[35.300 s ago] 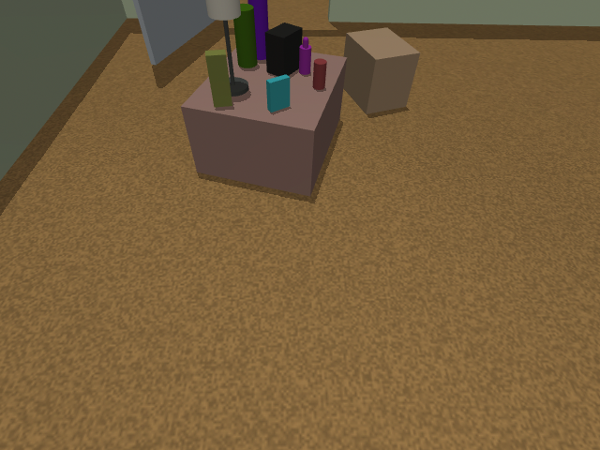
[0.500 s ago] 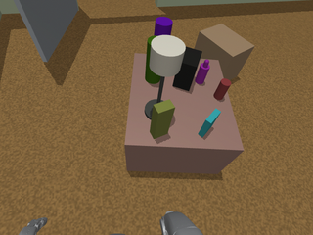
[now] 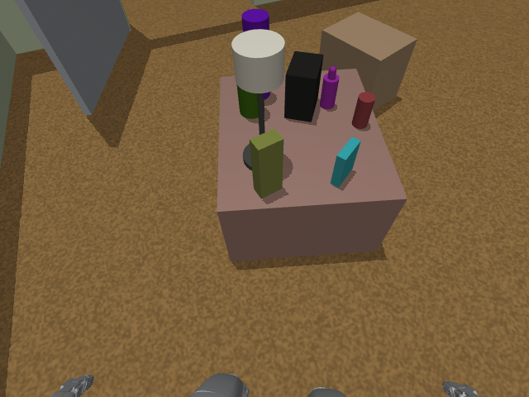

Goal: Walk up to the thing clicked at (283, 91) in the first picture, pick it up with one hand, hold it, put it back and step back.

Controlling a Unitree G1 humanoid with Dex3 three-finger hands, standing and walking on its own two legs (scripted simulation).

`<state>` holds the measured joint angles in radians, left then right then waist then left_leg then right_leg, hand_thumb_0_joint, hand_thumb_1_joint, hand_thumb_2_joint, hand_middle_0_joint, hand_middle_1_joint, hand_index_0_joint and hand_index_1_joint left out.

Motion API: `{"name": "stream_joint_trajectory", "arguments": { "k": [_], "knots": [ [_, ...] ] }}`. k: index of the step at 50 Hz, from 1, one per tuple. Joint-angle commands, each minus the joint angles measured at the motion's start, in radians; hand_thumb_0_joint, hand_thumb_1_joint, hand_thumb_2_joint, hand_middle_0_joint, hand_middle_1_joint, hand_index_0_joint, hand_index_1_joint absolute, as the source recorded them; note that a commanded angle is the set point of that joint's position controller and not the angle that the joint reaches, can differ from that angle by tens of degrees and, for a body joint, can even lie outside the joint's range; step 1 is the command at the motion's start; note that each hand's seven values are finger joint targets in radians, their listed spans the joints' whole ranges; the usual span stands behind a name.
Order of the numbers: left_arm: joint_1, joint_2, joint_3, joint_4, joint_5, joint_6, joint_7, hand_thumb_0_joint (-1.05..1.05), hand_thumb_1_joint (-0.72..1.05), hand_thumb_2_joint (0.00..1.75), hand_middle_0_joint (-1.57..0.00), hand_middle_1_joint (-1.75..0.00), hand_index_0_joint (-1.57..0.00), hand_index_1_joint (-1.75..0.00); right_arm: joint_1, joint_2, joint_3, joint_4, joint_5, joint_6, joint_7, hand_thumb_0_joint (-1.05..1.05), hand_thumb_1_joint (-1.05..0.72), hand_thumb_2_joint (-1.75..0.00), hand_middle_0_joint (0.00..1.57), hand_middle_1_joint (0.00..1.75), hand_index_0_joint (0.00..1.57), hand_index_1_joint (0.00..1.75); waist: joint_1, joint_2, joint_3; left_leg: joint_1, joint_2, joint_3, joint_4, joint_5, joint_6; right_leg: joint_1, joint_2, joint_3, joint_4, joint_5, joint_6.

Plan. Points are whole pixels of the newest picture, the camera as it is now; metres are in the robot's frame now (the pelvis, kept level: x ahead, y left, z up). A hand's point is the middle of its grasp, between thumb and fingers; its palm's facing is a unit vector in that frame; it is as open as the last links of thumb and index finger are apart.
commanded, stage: step back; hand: right
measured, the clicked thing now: (345, 162) +0.79 -0.23 -0.32
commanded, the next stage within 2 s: none
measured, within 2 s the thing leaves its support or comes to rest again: neither
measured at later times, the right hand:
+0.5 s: hand out of the picture -0.04 -0.28 -0.14, palm faces -0.04 +0.90 -0.43, open 7.4 cm
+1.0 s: hand out of the picture -0.23 -0.27 -0.14, palm faces -0.10 +0.91 -0.40, open 7.4 cm
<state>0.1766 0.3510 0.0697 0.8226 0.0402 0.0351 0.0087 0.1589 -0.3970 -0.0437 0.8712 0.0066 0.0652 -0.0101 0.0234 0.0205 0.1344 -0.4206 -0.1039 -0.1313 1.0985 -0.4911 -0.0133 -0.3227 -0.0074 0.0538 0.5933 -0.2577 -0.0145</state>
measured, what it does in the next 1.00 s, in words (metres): walks backwards: left foot, then right foot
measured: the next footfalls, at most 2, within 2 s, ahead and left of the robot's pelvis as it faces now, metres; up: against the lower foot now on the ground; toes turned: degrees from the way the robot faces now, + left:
left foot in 0.12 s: -0.04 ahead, +0.13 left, +0.00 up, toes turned +0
right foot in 0.50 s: -0.16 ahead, -0.13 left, +0.00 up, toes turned +1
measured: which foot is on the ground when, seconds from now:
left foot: up 0.00-0.10, down 0.12-0.54, up 0.56-0.80, down 0.82-1.00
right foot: down 0.00-0.14, up 0.16-0.48, down 0.50-0.86, up 0.88-1.00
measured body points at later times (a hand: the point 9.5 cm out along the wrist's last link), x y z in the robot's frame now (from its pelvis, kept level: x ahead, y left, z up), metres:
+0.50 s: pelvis -0.17 -0.01 -0.01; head -0.10 +0.00 +0.43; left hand -0.07 +0.31 -0.14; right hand -0.04 -0.33 -0.12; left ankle -0.08 +0.13 -0.73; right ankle -0.20 -0.14 -0.74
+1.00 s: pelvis -0.32 -0.02 +0.00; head -0.28 +0.00 +0.45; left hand -0.23 +0.30 -0.13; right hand -0.23 -0.32 -0.12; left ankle -0.30 +0.10 -0.73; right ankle -0.32 -0.15 -0.67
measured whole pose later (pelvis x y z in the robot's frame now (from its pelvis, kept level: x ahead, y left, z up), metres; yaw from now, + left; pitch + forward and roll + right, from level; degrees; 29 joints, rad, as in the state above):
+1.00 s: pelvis -0.32 -0.02 +0.00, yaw +2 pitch -2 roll +0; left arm 0.15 0.39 0.07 0.85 0.02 0.07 0.00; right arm 0.20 -0.34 -0.02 0.90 -0.05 0.03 -0.01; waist 0.02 -0.04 0.13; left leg -0.27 0.00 -0.02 0.58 -0.28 0.01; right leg -0.46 0.07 0.11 1.09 -0.48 -0.02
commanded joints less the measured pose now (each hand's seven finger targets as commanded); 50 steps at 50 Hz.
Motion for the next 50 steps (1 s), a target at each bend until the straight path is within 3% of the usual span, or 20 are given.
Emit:
{"name": "stream_joint_trajectory", "arguments": {
  "k": [1, 5, 6, 8, 9, 13, 19, 24, 25, 26, 27, 28, 32, 38, 41, 43, 44, 45, 47, 50],
  "knots": [
    [-0.009, 0.242, 0.072, -0.108, 0.007, -0.015, 0.03, 0.0, 0.9, 0.9, -0.2, -0.3, -0.2, -0.3, 0.011, -0.152, -0.041, -0.081, -0.009, -0.043, -0.025, 0.0, -0.9, -0.9, 0.2, 0.3, 0.2, 0.3, 0.023, -0.214, -0.168, -0.054, 0.062, 0.044, -0.282, -0.038, -0.01, 0.294, -0.214, 0.173, -0.087, 0.456, -0.176],
    [-0.038, 0.261, 0.061, -0.12, -0.019, 0.01, 0.019, 0.0, 0.9, 0.9, -0.2, -0.3, -0.2, -0.3, 0.112, -0.159, -0.059, -0.035, -0.029, -0.057, -0.022, 0.0, -0.9, -0.9, 0.2, 0.3, 0.2, 0.3, -0.022, -0.214, -0.236, 0.162, 0.07, 0.141, -0.713, 0.265, 0.018, 0.241, -0.172, 0.128, 0.061, 0.438, -0.123],
    [-0.04, 0.236, 0.051, -0.13, -0.02, 0.018, 0.016, 0.0, 0.9, 0.9, -0.2, -0.3, -0.2, -0.3, 0.107, -0.186, -0.073, -0.035, -0.039, -0.06, -0.022, 0.0, -0.9, -0.9, 0.2, 0.3, 0.2, 0.3, -0.017, -0.159, -0.228, 0.236, 0.123, 0.047, -0.719, 0.359, 0.037, 0.118, -0.135, 0.124, 0.087, 0.299, -0.079],
    [-0.083, 0.213, 0.051, -0.147, -0.027, 0.017, 0.022, 0.0, 0.9, 0.9, -0.2, -0.3, -0.2, -0.3, 0.027, -0.353, -0.103, -0.071, -0.053, -0.056, -0.008, 0.0, -0.9, -0.9, 0.2, 0.3, 0.2, 0.3, -0.034, 0.193, -0.192, 0.22, 0.481, -0.359, -0.762, 0.588, 0.255, -0.148, 0.105, 0.014, 0.405, -0.349, 0.004],
    [-0.137, 0.235, 0.063, -0.145, -0.009, 0.018, 0.033, 0.0, 0.9, 0.9, -0.2, -0.3, -0.2, -0.3, 0.014, -0.379, -0.111, -0.083, -0.053, -0.058, -0.009, 0.0, -0.9, -0.9, 0.2, 0.3, 0.2, 0.3, -0.08, 0.227, -0.146, 0.064, 0.553, -0.451, -0.802, 0.546, 0.349, -0.1, 0.089, 0.126, 0.578, -0.42, 0.012],
    [-0.007, 0.231, 0.067, -0.079, -0.031, 0.017, 0.012, 0.0, 0.9, 0.9, -0.2, -0.3, -0.2, -0.3, -0.081, -0.221, -0.067, -0.099, -0.049, -0.068, -0.023, 0.0, -0.9, -0.9, 0.2, 0.3, 0.2, 0.3, 0.029, 0.102, -0.111, 0.196, 0.318, -0.073, -0.679, 0.666, 0.204, -0.193, 0.126, 0.149, 0.68, -0.225, 0.0],
    [-0.013, 0.202, 0.049, -0.083, -0.015, -0.002, 0.009, 0.0, 0.9, 0.9, -0.2, -0.3, -0.2, -0.3, 0.022, -0.231, -0.078, -0.102, -0.037, -0.054, -0.024, 0.0, -0.9, -0.9, 0.2, 0.3, 0.2, 0.3, -0.041, 0.161, -0.19, 0.411, 0.362, -0.082, -0.588, 0.757, 0.272, -0.146, 0.054, 0.057, 0.314, -0.273, 0.057],
    [0.099, 0.197, 0.05, -0.008, -0.006, -0.02, 0.004, 0.0, 0.9, 0.9, -0.2, -0.3, -0.2, -0.3, -0.039, -0.253, -0.075, -0.124, -0.024, -0.024, -0.013, 0.0, -0.9, -0.9, 0.2, 0.3, 0.2, 0.3, 0.003, 0.155, -0.275, 0.281, 0.292, -0.013, -0.464, 0.586, 0.175, 0.143, 0.044, -0.063, -0.223, 0.045, 0.009],
    [0.11, 0.232, 0.062, 0.0, 0.001, -0.022, 0.006, 0.0, 0.9, 0.9, -0.2, -0.3, -0.2, -0.3, -0.059, -0.222, -0.063, -0.132, -0.017, -0.023, -0.009, 0.0, -0.9, -0.9, 0.2, 0.3, 0.2, 0.3, 0.016, 0.121, -0.272, 0.156, 0.266, -0.012, -0.448, 0.468, 0.13, 0.211, -0.006, 0.023, -0.19, 0.097, -0.017],
    [0.108, 0.308, 0.084, -0.011, 0.013, -0.025, 0.003, 0.0, 0.9, 0.9, -0.2, -0.3, -0.2, -0.3, -0.045, -0.181, -0.051, -0.145, -0.013, -0.024, -0.008, 0.0, -0.9, -0.9, 0.2, 0.3, 0.2, 0.3, 0.008, -0.077, -0.238, -0.044, 0.141, 0.018, -0.326, 0.251, 0.068, 0.249, -0.154, 0.272, -0.194, 0.097, -0.074],
    [0.033, 0.396, 0.101, -0.037, 0.006, -0.016, 0.0, 0.0, 0.9, 0.9, -0.2, -0.3, -0.2, -0.3, -0.082, -0.162, -0.053, -0.155, -0.011, -0.024, -0.025, 0.0, -0.9, -0.9, 0.2, 0.3, 0.2, 0.3, 0.043, -0.273, -0.18, -0.069, 0.013, 0.057, -0.113, -0.107, 0.021, 0.045, -0.357, 0.439, -0.266, 0.131, -0.245],
    [-0.042, 0.416, 0.103, -0.07, 0.005, -0.021, 0.006, 0.0, 0.9, 0.9, -0.2, -0.3, -0.2, -0.3, -0.067, -0.202, -0.074, -0.138, -0.009, -0.019, -0.034, 0.0, -0.9, -0.9, 0.2, 0.3, 0.2, 0.3, 0.027, -0.293, -0.104, 0.003, 0.065, -0.023, 0.058, -0.15, 0.01, -0.156, -0.429, 0.524, -0.307, 0.115, -0.296],
    [-0.112, 0.269, 0.073, -0.087, 0.008, -0.021, 0.016, 0.0, 0.9, 0.9, -0.2, -0.3, -0.2, -0.3, 0.009, -0.178, -0.051, -0.079, 0.0, -0.029, -0.025, 0.0, -0.9, -0.9, 0.2, 0.3, 0.2, 0.3, -0.029, -0.151, -0.091, -0.033, -0.013, -0.01, 0.116, -0.01, 0.011, -0.028, -0.208, 0.145, -0.142, 0.377, -0.187],
    [-0.011, 0.251, 0.067, -0.093, 0.011, 0.003, 0.027, 0.0, 0.9, 0.9, -0.2, -0.3, -0.2, -0.3, 0.031, -0.142, -0.038, -0.092, -0.026, -0.058, -0.031, 0.0, -0.9, -0.9, 0.2, 0.3, 0.2, 0.3, 0.025, -0.233, -0.192, -0.033, 0.075, 0.103, -0.416, -0.005, -0.001, 0.303, -0.209, 0.143, -0.014, 0.481, -0.172],
    [-0.033, 0.239, 0.05, -0.107, -0.011, 0.02, 0.015, 0.0, 0.9, 0.9, -0.2, -0.3, -0.2, -0.3, 0.125, -0.158, -0.06, -0.038, -0.043, -0.068, -0.028, 0.0, -0.9, -0.9, 0.2, 0.3, 0.2, 0.3, -0.01, -0.179, -0.245, 0.22, 0.085, 0.107, -0.765, 0.329, 0.027, 0.158, -0.17, 0.12, 0.111, 0.313, -0.103],
    [0.015, 0.171, 0.029, -0.101, -0.022, 0.022, 0.013, 0.0, 0.9, 0.9, -0.2, -0.3, -0.2, -0.3, 0.032, -0.302, -0.091, -0.061, -0.064, -0.063, -0.023, 0.0, -0.9, -0.9, 0.2, 0.3, 0.2, 0.3, 0.029, 0.153, -0.205, 0.361, 0.402, -0.323, -0.771, 0.424, 0.171, -0.253, 0.06, -0.024, 0.359, -0.309, -0.015],
    [-0.066, 0.229, 0.045, -0.108, -0.012, 0.022, 0.027, 0.0, 0.9, 0.9, -0.2, -0.3, -0.2, -0.3, 0.026, -0.38, -0.102, -0.082, -0.052, -0.063, -0.018, 0.0, -0.9, -0.9, 0.2, 0.3, 0.2, 0.3, -0.052, 0.223, -0.183, 0.13, 0.553, -0.436, -0.796, 0.39, 0.319, -0.137, 0.027, 0.059, 0.506, -0.408, 0.007],
    [-0.089, 0.259, 0.052, -0.091, -0.009, 0.021, 0.022, 0.0, 0.9, 0.9, -0.2, -0.3, -0.2, -0.3, -0.04, -0.338, -0.097, -0.085, -0.051, -0.073, -0.027, 0.0, -0.9, -0.9, 0.2, 0.3, 0.2, 0.3, -0.024, 0.164, -0.123, 0.011, 0.548, -0.409, -0.804, 0.364, 0.325, -0.064, -0.006, 0.114, 0.577, -0.346, 0.001],
    [-0.025, 0.234, 0.055, -0.045, -0.027, 0.019, 0.005, 0.0, 0.9, 0.9, -0.2, -0.3, -0.2, -0.3, -0.106, -0.233, -0.062, -0.087, -0.061, -0.077, -0.027, 0.0, -0.9, -0.9, 0.2, 0.3, 0.2, 0.3, 0.031, 0.079, -0.112, 0.056, 0.354, -0.1, -0.742, 0.464, 0.227, -0.066, 0.068, 0.127, 0.601, -0.239, -0.01],
    [0.009, 0.224, 0.053, -0.019, -0.021, 0.006, -0.017, 0.0, 0.9, 0.9, -0.2, -0.3, -0.2, -0.3, -0.059, -0.206, -0.058, -0.064, -0.053, -0.085, -0.016, 0.0, -0.9, -0.9, 0.2, 0.3, 0.2, 0.3, 0.005, 0.105, -0.109, 0.119, 0.276, -0.064, -0.761, 0.117, 0.173, -0.052, 0.044, 0.046, 0.365, -0.191, 0.007]
  ]
}}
